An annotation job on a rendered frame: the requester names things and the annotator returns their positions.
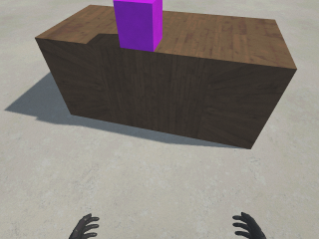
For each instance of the carton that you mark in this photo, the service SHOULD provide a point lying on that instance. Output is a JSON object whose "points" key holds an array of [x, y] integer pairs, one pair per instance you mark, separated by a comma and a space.
{"points": [[139, 23]]}

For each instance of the robot left hand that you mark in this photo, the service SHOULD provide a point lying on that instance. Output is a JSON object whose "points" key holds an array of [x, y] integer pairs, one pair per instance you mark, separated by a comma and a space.
{"points": [[81, 228]]}

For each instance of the robot right hand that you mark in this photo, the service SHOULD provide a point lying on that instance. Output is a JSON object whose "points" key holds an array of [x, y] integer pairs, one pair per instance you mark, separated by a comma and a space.
{"points": [[254, 231]]}

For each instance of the pedestal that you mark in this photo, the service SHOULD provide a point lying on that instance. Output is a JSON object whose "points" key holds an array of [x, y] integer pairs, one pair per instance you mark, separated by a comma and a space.
{"points": [[216, 78]]}

